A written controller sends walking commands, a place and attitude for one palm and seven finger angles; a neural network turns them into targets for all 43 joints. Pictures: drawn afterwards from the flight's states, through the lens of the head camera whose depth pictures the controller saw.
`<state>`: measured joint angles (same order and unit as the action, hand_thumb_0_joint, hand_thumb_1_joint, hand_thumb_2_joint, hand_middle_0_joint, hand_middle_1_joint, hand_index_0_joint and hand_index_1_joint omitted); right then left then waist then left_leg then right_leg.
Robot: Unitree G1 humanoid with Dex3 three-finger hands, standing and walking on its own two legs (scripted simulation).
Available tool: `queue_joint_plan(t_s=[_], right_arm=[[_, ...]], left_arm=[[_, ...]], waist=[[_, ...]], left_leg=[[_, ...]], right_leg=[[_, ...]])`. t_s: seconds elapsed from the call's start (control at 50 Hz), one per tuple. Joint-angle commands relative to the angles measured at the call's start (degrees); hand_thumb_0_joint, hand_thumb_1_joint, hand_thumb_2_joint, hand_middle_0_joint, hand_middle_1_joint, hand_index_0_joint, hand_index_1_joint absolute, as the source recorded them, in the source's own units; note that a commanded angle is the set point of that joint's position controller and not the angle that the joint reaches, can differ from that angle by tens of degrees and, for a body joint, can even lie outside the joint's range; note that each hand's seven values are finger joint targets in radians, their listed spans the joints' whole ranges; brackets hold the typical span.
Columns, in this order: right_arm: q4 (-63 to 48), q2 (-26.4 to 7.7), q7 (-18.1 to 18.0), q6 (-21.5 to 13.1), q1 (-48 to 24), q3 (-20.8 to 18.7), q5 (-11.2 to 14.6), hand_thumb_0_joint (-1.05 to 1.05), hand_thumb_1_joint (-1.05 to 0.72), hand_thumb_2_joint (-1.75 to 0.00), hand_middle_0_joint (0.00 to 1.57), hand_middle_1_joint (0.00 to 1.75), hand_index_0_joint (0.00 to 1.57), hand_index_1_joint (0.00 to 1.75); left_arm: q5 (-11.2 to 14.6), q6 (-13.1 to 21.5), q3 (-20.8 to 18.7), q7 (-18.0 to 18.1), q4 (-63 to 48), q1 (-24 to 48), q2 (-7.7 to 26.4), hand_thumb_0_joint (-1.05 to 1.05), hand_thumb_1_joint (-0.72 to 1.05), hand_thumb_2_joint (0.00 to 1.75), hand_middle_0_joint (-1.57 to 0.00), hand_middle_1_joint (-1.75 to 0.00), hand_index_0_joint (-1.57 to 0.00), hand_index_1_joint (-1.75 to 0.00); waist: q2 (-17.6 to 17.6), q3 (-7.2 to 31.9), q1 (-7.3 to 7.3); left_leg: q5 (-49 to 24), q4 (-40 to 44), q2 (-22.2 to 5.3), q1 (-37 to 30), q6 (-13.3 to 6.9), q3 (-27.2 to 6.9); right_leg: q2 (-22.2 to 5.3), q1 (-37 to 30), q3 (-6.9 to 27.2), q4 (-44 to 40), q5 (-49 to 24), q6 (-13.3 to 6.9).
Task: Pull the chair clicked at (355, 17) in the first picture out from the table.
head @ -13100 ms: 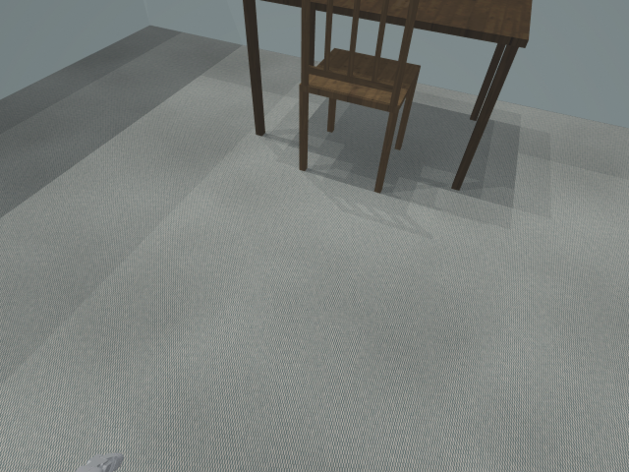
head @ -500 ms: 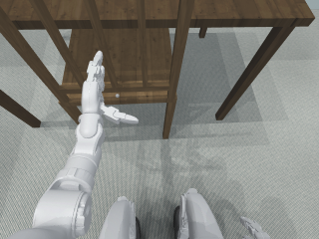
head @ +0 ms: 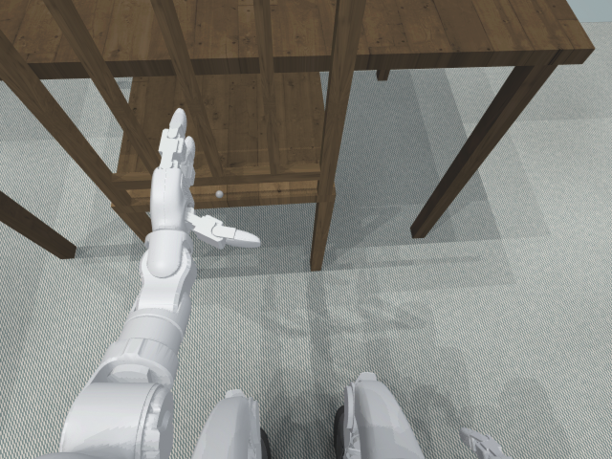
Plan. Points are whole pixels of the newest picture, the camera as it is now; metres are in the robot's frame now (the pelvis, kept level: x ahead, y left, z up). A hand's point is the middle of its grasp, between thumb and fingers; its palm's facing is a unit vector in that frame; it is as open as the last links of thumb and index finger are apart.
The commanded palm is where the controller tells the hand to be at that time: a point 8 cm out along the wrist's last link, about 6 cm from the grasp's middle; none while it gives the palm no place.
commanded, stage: hook a spindle and tug to test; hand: left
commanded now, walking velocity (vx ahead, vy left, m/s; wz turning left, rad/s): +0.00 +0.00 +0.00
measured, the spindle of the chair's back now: (194, 102) +0.58 +0.13 +0.06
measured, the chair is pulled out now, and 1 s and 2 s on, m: -0.10 -0.10 -0.10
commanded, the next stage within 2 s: open the thumb and straighten the fingers in 1.58 s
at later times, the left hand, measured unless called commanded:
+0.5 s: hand (226, 192) +0.45 +0.09 +0.02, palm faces -0.01 -1.00 -0.05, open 14.7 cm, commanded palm +0.42 +0.14 +0.02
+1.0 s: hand (224, 193) +0.45 +0.09 +0.02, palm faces +0.00 -1.00 -0.05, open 5.1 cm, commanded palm +0.41 +0.14 +0.02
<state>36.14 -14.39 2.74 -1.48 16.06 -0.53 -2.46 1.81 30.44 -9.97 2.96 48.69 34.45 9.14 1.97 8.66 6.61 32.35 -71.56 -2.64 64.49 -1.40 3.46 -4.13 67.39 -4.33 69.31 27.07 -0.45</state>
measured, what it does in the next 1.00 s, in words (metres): stands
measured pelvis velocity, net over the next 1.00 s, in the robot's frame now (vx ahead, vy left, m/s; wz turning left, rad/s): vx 0.00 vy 0.00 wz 0.00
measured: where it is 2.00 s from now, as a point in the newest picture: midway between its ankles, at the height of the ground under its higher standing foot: outside the picture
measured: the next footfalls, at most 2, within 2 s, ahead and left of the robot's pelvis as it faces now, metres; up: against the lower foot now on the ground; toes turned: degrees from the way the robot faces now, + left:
none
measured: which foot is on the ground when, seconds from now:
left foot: down 0.00-1.00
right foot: down 0.00-1.00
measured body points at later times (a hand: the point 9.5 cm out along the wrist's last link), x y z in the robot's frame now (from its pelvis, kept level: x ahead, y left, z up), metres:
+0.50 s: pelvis +0.00 +0.00 -0.01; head +0.14 -0.01 +0.42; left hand +0.45 +0.14 +0.02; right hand +0.09 -0.26 -0.13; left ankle +0.01 +0.11 -0.63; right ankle +0.05 -0.12 -0.63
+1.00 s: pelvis +0.00 +0.00 +0.00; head +0.14 -0.01 +0.43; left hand +0.45 +0.14 +0.02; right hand +0.07 -0.26 -0.13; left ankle +0.01 +0.11 -0.63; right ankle +0.05 -0.12 -0.63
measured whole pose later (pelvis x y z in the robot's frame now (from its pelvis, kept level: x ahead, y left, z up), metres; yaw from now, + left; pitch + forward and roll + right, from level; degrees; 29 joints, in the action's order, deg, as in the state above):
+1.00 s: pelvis +0.00 +0.00 +0.00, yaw +0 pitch +26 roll +0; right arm 35.9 -14.4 2.7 -1.4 16.0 -0.6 -2.3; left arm 1.7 29.7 -10.0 3.1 48.1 34.6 9.0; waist 1.9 8.6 6.8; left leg 32.6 -71.8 -2.6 64.9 -1.2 3.4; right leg -4.0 68.0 -4.1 69.9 27.4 -0.6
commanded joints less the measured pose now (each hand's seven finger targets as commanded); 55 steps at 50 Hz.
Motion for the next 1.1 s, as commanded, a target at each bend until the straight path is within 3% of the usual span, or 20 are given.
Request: queue_joint_plan(t_s=[0.0, 0.02, 0.06, 0.1, 0.2, 0.28, 0.36, 0.42, 0.5, 0.56, 0.6, 0.68, 0.76, 0.82, 0.86, 0.9, 0.94, 0.98, 1.02, 1.08], right_arm=[[-4.57, -8.24, -0.15, -1.29, 5.68, -3.19, -0.04, 0.0, -0.9, -0.9, 0.2, 0.3, 0.2, 0.3], [-4.47, -8.34, -0.26, -1.17, 5.57, -3.3, -0.02, 0.0, -0.9, -0.9, 0.2, 0.3, 0.2, 0.3], [-4.84, -8.04, -0.34, -1.06, 5.04, -3.04, 0.08, 0.0, -0.9, -0.9, 0.2, 0.3, 0.2, 0.3], [-4.84, -8.08, -0.41, -1.05, 4.8, -3.09, 0.09, 0.0, -0.9, -0.9, 0.2, 0.3, 0.2, 0.3], [-4.99, -8.12, -0.62, -1.2, 4.51, -3.14, 0.13, 0.0, -0.9, -0.9, 0.2, 0.3, 0.2, 0.3], [-5.04, -8.08, -0.6, -1.16, 4.42, -3.17, 0.26, 0.0, -0.9, -0.9, 0.2, 0.3, 0.2, 0.3], [-4.36, -8.15, -0.93, -1.11, 4.28, -2.93, 0.16, 0.0, -0.9, -0.9, 0.2, 0.3, 0.2, 0.3], [-4.81, -7.99, -0.9, -1.31, 4.41, -2.8, -0.12, 0.0, -0.9, -0.9, 0.2, 0.3, 0.2, 0.3], [-4.84, -7.81, -0.59, -1.29, 4.71, -2.8, -0.15, 0.0, -0.9, -0.9, 0.2, 0.3, 0.2, 0.3], [-4.88, -8.03, -0.6, -1.03, 5.06, -2.79, 0.09, 0.0, -0.9, -0.9, 0.2, 0.3, 0.2, 0.3], [-4.96, -7.9, -0.53, -1.17, 5.2, -2.85, 0.01, 0.0, -0.9, -0.9, 0.2, 0.3, 0.2, 0.3], [-4.81, -8.01, -0.74, -1.36, 5.65, -2.65, -0.05, 0.0, -0.9, -0.9, 0.2, 0.3, 0.2, 0.3], [-4.36, -7.94, -0.57, -1.53, 5.85, -2.81, -0.19, 0.0, -0.9, -0.9, 0.2, 0.3, 0.2, 0.3], [-4.57, -8.15, -0.44, -1.58, 6.15, -3.04, -0.17, 0.0, -0.9, -0.9, 0.2, 0.3, 0.2, 0.3], [-4.72, -7.9, -0.21, -1.44, 6.14, -2.97, -0.14, 0.0, -0.9, -0.9, 0.2, 0.3, 0.2, 0.3], [-4.66, -8.15, -0.33, -1.35, 6.11, -2.87, 0.02, 0.0, -0.9, -0.9, 0.2, 0.3, 0.2, 0.3], [-5.23, -8.08, -0.26, -1.31, 5.76, -2.99, 0.12, 0.0, -0.9, -0.9, 0.2, 0.3, 0.2, 0.3], [-5.37, -7.96, -0.26, -1.39, 5.4, -2.99, 0.22, 0.0, -0.9, -0.9, 0.2, 0.3, 0.2, 0.3], [-5.48, -7.97, -0.14, -1.41, 5.41, -3.2, 0.13, 0.0, -0.9, -0.9, 0.2, 0.3, 0.2, 0.3], [-5.45, -8.08, -0.19, -1.43, 5.02, -3.15, 0.36, 0.0, -0.9, -0.9, 0.2, 0.3, 0.2, 0.3]], left_arm=[[0.59, 4.62, 1.16, -0.07, -13.79, 18.82, 5.19, 0.0, -0.5, 0.3, -0.06, -0.08, -0.06, -0.08], [0.65, 4.6, -0.58, 0.12, -13.4, 18.16, 6.95, 0.0, -0.5, 0.3, -0.06, -0.08, -0.06, -0.08], [0.39, 4.34, -0.07, -0.07, -12.89, 17.08, 6.47, 0.0, -0.5, 0.3, -0.06, -0.08, -0.06, -0.08], [0.31, 4.35, 0.76, -0.11, -13.67, 18.18, 5.68, 0.0, -0.5, 0.3, -0.1, -0.19, -0.1, -0.19], [0.9, 4.2, 0.48, -0.46, -15.09, 17.87, 6.14, 0.0, -0.5, 0.3, -0.18, -0.46, -0.18, -0.46], [0.57, 3.56, 2.85, -0.55, -14.75, 19.16, 3.86, 0.0, -0.5, 0.3, -0.25, -0.68, -0.25, -0.68], [0.38, 3.21, 0.66, 0.41, -11.25, 22.25, 5.75, 0.0, -0.5, 0.3, -0.32, -0.9, -0.32, -0.9], [0.16, 3.93, -0.8, 0.79, -12.35, 21.75, 7.2, 0.0, -0.33, 0.37, -0.38, -1.07, -0.38, -1.07], [-0.1, 3.61, 0.46, 0.56, -11.13, 21.45, 5.55, 0.0, -0.11, 0.47, -0.45, -1.29, -0.45, -1.29], [-0.06, 2.91, -0.6, 0.67, -9.98, 21.15, 6.77, 0.0, 0.06, 0.54, -0.5, -1.45, -0.5, -1.45], [0.06, 3.0, 0.37, 0.61, -10.94, 21.68, 5.39, 0.0, 0.17, 0.59, -0.5, -1.45, -0.5, -1.45], [0.08, 3.44, -1.61, 1.18, -10.65, 22.69, 7.74, 0.0, 0.4, 0.68, -0.5, -1.45, -0.5, -1.45], [-0.1, 4.06, -0.36, 1.08, -10.61, 22.74, 6.36, 0.0, 0.62, 0.78, -0.5, -1.45, -0.5, -1.45], [0.09, 4.12, -1.82, 0.95, -11.69, 20.5, 7.75, 0.0, 0.79, 0.85, -0.5, -1.45, -0.5, -1.45], [0.29, 3.63, -0.28, 0.65, -11.37, 19.0, 5.8, 0.0, 0.9, 0.9, -0.5, -1.45, -0.5, -1.45], [0.41, 3.41, -1.08, 0.51, -11.3, 18.93, 6.93, 0.0, 0.9, 0.9, -0.5, -1.45, -0.5, -1.45], [0.34, 3.53, -1.18, 0.31, -12.44, 16.35, 6.94, 0.0, 0.9, 0.9, -0.5, -1.45, -0.5, -1.45], [0.53, 3.62, 0.93, 0.26, -13.77, 17.5, 4.97, 0.0, 0.9, 0.9, -0.5, -1.45, -0.5, -1.45], [0.6, 3.98, 1.92, 0.41, -15.13, 15.72, 3.89, 0.0, 0.9, 0.9, -0.5, -1.45, -0.5, -1.45], [0.73, 3.81, 3.02, 0.58, -15.72, 15.05, 3.28, 0.0, 0.9, 0.9, -0.5, -1.45, -0.5, -1.45]], waist=[[0.04, 28.43, 1.47], [-0.98, 28.02, 1.08], [-1.06, 26.86, 0.97], [0.64, 27.07, 1.3], [0.22, 29.1, 1.14], [0.99, 28.32, 1.68], [-1.6, 26.76, 2.15], [0.16, 30.06, 1.2], [-0.16, 30.07, 1.66], [-2.5, 28.59, 1.72], [-0.19, 29.75, 1.62], [-1.81, 28.7, 1.74], [-1.03, 28.73, 2.01], [-0.46, 30.89, 1.12], [-1.22, 29.84, 1.4], [-1.88, 28.94, 1.42], [-0.7, 29.03, 0.33], [0.23, 27.63, 1.15], [-0.26, 29.13, 0.68], [-1.31, 27.0, 1.21]], left_leg=[[-22.5, 8.24, 1.8, -16.1, 0.91, -4.96], [-21.71, 8.09, 2.02, -14.98, 0.81, -4.66], [-20.61, 8.15, 2.28, -13.01, 0.69, -4.03], [-21.77, 8.09, 2.02, -15.16, 0.82, -4.6], [-23.33, 7.5, 2.09, -15.76, 0.9, -4.63], [-22.28, 7.5, 2.01, -15.92, 0.85, -5.02], [-18.22, 7.32, 2.41, -12.42, 0.6, -4.71], [-20.39, 7.09, 2.61, -13.28, 0.71, -4.47], [-20.24, 6.93, 2.55, -12.67, 0.59, -4.19], [-18.05, 7.43, 2.56, -10.64, 0.46, -3.99], [-18.58, 7.42, 2.58, -12.28, 0.51, -4.02], [-17.33, 7.52, 2.71, -10.1, 0.33, -3.85], [-18.31, 7.35, 2.54, -11.54, 0.42, -3.83], [-19.96, 7.46, 2.5, -12.6, 0.59, -3.82], [-20.4, 7.74, 2.51, -12.54, 0.54, -3.64], [-19.83, 7.86, 2.48, -11.65, 0.52, -3.71], [-19.85, 8.22, 2.52, -12.32, 0.66, -3.58], [-19.65, 8.37, 2.36, -13.42, 0.64, -3.88], [-21.11, 8.45, 2.2, -15.36, 0.85, -4.41], [-19.57, 8.49, 2.23, -14.56, 0.69, -4.44]], right_leg=[[3.15, -18.36, 2.41, -6.97, -17.66, -0.8], [3.18, -19.41, 2.75, -7.24, -17.63, -0.77], [3.02, -20.64, 3.12, -7.34, -17.99, -0.81], [3.0, -18.36, 2.63, -6.89, -17.67, -0.86], [2.93, -19.61, 2.81, -6.51, -19.54, -0.86], [2.98, -17.64, 2.45, -6.4, -17.78, -0.87], [2.95, -18.03, 2.84, -7.07, -14.88, -0.6], [2.9, -19.82, 3.17, -6.35, -17.2, -0.78], [2.99, -19.78, 3.2, -6.34, -17.62, -0.71], [3.1, -20.85, 3.45, -7.09, -16.36, -0.63], [3.06, -19.86, 3.42, -7.07, -16.17, -0.61], [3.23, -21.12, 3.75, -7.29, -15.89, -0.6], [3.16, -20.12, 3.65, -7.3, -16.21, -0.58], [3.15, -21.24, 3.56, -6.9, -17.82, -0.67], [3.22, -21.66, 3.49, -7.34, -18.65, -0.64], [3.2, -21.71, 3.44, -7.24, -18.43, -0.67], [3.18, -21.75, 3.49, -7.32, -17.89, -0.85], [3.21, -19.9, 3.05, -7.45, -16.97, -0.86], [3.2, -19.85, 2.8, -7.26, -17.29, -0.87], [3.2, -19.19, 2.68, -7.68, -16.17, -0.79]])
